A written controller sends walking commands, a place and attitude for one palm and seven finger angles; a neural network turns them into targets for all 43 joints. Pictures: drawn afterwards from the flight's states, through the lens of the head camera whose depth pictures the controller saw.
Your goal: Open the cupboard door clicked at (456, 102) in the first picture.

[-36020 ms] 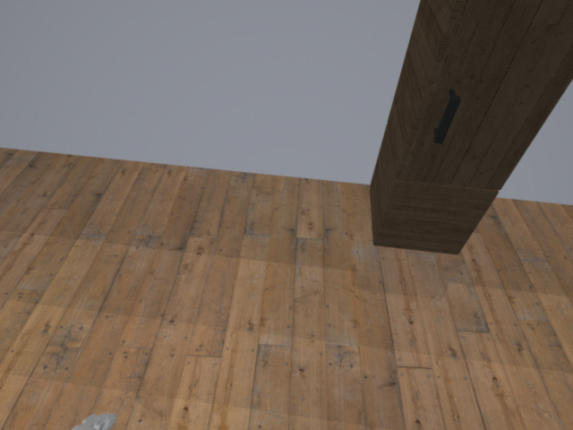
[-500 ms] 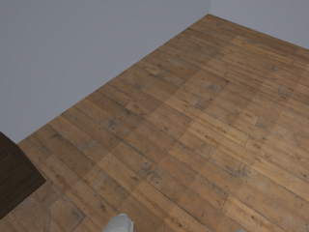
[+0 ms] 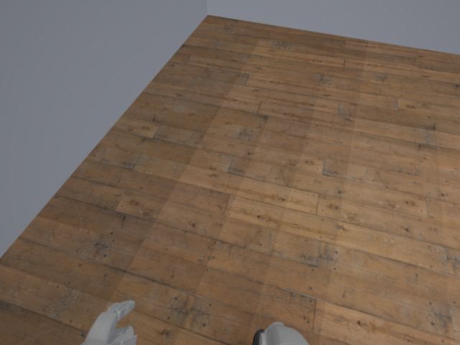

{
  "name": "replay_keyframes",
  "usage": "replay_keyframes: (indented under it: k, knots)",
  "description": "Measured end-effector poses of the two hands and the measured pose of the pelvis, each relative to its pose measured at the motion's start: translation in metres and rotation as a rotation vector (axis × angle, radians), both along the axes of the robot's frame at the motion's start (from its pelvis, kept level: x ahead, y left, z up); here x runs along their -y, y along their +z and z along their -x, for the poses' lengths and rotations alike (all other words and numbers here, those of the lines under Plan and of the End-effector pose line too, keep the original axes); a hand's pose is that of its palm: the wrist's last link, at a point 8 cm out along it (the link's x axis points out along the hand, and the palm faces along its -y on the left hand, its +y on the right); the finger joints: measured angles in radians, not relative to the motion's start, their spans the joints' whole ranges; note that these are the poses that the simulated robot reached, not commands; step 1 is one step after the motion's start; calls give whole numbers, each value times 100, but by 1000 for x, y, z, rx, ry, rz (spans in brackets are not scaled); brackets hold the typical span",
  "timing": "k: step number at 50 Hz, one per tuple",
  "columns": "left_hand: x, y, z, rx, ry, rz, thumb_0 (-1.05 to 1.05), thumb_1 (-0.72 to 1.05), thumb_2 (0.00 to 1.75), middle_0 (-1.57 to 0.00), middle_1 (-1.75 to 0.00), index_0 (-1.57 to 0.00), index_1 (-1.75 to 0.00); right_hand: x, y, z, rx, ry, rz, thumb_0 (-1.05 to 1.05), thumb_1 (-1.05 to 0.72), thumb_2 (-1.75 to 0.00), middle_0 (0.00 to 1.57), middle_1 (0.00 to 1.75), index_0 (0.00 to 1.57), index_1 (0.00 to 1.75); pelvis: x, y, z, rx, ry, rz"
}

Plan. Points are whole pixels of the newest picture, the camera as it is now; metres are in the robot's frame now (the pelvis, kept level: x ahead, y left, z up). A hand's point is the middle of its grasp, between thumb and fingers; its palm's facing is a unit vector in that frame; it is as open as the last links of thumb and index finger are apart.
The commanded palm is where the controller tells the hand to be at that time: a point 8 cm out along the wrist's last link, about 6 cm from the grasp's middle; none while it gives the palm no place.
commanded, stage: walk to a spot facing it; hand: left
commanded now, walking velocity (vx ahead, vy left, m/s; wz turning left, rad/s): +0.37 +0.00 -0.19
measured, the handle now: out of the picture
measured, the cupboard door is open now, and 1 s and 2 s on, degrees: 56 56 56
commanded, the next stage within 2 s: turn to face it in 0.66 s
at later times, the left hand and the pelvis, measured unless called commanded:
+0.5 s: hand (179, 339) +0.15 +0.11 -0.16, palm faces +0.08 -0.98 -0.20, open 7.3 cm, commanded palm none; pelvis +0.24 -0.06 +0.01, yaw -1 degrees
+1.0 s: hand (191, 164) +0.57 +0.11 -0.15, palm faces +0.08 -0.96 -0.25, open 7.3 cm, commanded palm none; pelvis +0.48 -0.10 +0.00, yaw +7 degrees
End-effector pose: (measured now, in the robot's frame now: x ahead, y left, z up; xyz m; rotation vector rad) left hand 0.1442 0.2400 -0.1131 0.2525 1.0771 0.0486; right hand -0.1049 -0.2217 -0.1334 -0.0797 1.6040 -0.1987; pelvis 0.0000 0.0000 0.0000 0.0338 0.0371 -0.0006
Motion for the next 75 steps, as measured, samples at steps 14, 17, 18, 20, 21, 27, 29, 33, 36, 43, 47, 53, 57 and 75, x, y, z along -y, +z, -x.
replay_keyframes:
  k: [14,17,18,20,21,27,29,33,36,43,47,53,57,75]
  knots:
    - [51,7,-36,-137,119,-32,-2,96,90,-21,-30,-21,-30,62,6,-250,302,15,5,1,-91,-90,20,30,19,29,55,20,-127,20,-47,-4]
    - [56,4,-25,-212,153,-31,-2,95,90,-20,-30,-21,-30,66,8,-313,389,39,0,1,-91,-90,20,30,19,29,58,19,-156,27,-50,4]
    - [58,2,-22,-238,167,-28,-2,95,90,-20,-30,-20,-30,67,9,-333,413,49,-2,1,-91,-90,20,30,19,29,59,19,-166,30,-48,7]
    - [65,-2,-15,-292,194,-16,-1,94,90,-20,-30,-20,-30,66,10,-372,451,74,-7,1,-91,-90,20,30,19,29,60,16,-186,37,-44,9]
    - [69,-4,-11,-319,209,-9,-1,94,90,-20,-30,-20,-30,65,10,-391,467,88,-10,1,-91,-90,20,30,19,29,60,15,-196,40,-41,10]
    - [91,-17,-6,-493,280,47,0,92,90,-20,-30,-20,-30,52,9,-494,525,170,-14,1,-91,-90,20,30,19,29,57,2,-262,51,-15,-1]
    - [95,-21,-15,-540,292,67,0,92,90,-20,-30,-20,-30,48,5,-519,534,182,-4,1,-91,-90,20,30,19,29,53,-3,-287,58,-1,3]
    - [90,-30,-66,-541,283,90,0,91,90,-20,-30,-20,-30,48,-2,-531,502,157,25,0,-91,-90,20,30,19,29,46,-8,-330,60,0,25]
    - [82,-28,-136,-422,267,86,1,91,90,-20,-30,-20,-30,52,-1,-514,373,148,34,0,-91,-90,20,30,19,29,47,2,-355,54,22,23]
    - [68,-9,-292,-182,221,30,2,95,90,-20,-30,-20,-30,59,10,-483,107,109,-3,1,-91,-90,20,30,19,29,64,17,-414,26,60,23]
    - [72,-4,-364,-115,188,-6,1,95,90,-20,-30,-20,-30,70,10,-491,33,74,-26,1,-91,-90,20,30,20,29,84,15,-449,13,89,22]
    - [97,-3,-445,21,196,-32,1,93,90,-20,-30,-20,-30,112,-10,-548,1,105,-24,1,-91,-90,21,30,20,29,114,-1,-493,8,166,14]
    - [115,4,-452,53,270,-4,0,92,90,-20,-30,-20,-30,137,-6,-627,97,208,12,1,-91,-90,20,30,20,29,123,7,-509,25,233,3]
    - [81,-36,-337,-147,619,27,0,92,90,-20,-30,-20,-30,65,40,-884,587,668,47,0,-91,-90,20,30,19,29,108,-4,-538,37,458,43]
